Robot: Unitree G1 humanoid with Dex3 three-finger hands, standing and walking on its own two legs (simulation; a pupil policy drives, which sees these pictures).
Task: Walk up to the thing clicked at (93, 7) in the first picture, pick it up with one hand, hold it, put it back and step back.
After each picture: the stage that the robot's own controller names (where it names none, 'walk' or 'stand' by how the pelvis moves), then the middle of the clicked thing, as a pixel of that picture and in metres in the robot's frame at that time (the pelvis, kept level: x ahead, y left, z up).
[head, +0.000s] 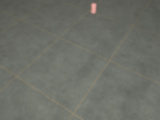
stand; (93, 8) +2.01 -0.19 -0.72
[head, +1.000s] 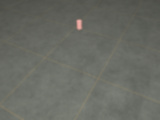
walk; (79, 24) +1.87 +0.14 -0.71
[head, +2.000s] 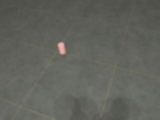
walk; (61, 48) +1.22 +0.30 -0.72
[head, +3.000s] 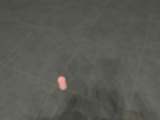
walk; (62, 83) +0.78 +0.24 -0.71
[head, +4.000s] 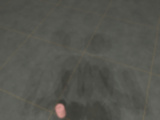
walk; (60, 110) +0.48 +0.20 -0.69
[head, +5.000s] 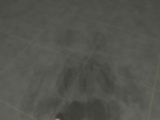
stand; out of the picture +0.39 +0.19 -0.70
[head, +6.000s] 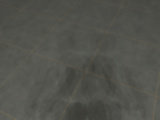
stand; out of the picture +0.34 +0.20 -0.72
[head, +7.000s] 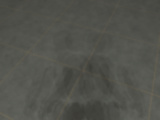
stand; out of the picture +0.35 +0.21 -0.73
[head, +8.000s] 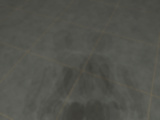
stand; out of the picture +0.35 +0.21 -0.73
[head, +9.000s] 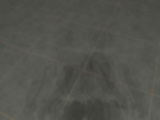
stand; out of the picture +0.34 +0.21 -0.73
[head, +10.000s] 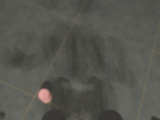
go down; (45, 96) +0.38 +0.21 -0.55
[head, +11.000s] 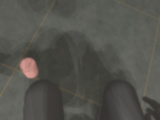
go down; (29, 68) +0.42 +0.24 -0.31
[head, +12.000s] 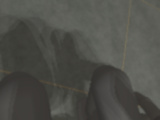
close in; out of the picture +0.40 +0.27 -0.25
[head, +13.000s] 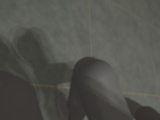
close; out of the picture +0.39 +0.29 -0.22
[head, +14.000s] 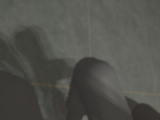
close; out of the picture +0.39 +0.29 -0.22
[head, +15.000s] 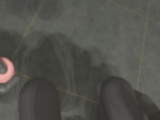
lift; (2, 74) +0.32 +0.27 -0.08
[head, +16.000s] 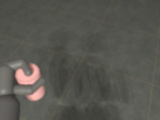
hold; (31, 82) +0.33 +0.18 +0.05
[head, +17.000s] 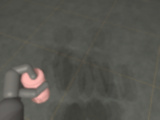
hold; (36, 86) +0.33 +0.17 +0.02
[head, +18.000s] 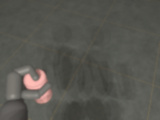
hold; (39, 87) +0.33 +0.17 +0.01
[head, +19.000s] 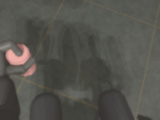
crouch; (22, 61) +0.41 +0.21 -0.09
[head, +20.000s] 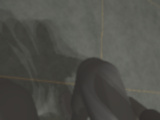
lower; out of the picture +0.40 +0.29 -0.22
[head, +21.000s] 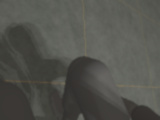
lower; out of the picture +0.41 +0.30 -0.23
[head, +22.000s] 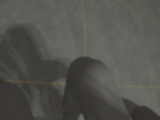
lower; out of the picture +0.41 +0.31 -0.22
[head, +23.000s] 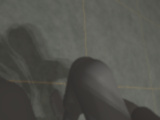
lower; out of the picture +0.41 +0.30 -0.22
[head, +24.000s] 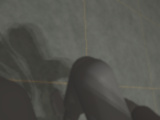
loosen; out of the picture +0.41 +0.30 -0.22
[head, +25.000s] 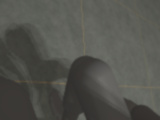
withdraw; out of the picture +0.40 +0.29 -0.23
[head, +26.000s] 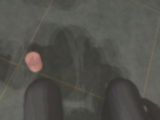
walk; (34, 62) +0.44 +0.23 -0.33
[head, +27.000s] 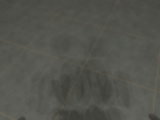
stand; out of the picture +0.36 +0.18 -0.66
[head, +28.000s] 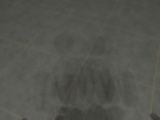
stand; out of the picture +0.39 +0.19 -0.66
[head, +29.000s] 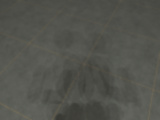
stand; out of the picture +0.38 +0.19 -0.69
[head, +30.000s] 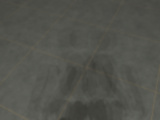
walk; out of the picture +0.37 +0.19 -0.72
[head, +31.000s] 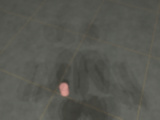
walk; (64, 89) +0.58 +0.15 -0.70
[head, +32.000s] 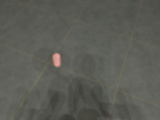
walk; (56, 60) +0.91 +0.21 -0.71
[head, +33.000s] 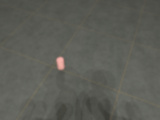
stand; (60, 63) +0.97 +0.21 -0.71
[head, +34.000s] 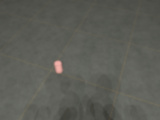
stand; (58, 67) +0.98 +0.24 -0.72
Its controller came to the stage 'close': yes
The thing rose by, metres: 0.70
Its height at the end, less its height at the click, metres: +0.00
